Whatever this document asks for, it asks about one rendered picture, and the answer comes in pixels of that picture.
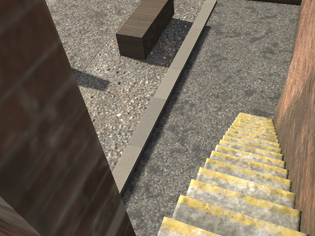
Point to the stairs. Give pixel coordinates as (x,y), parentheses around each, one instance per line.
(243,189)

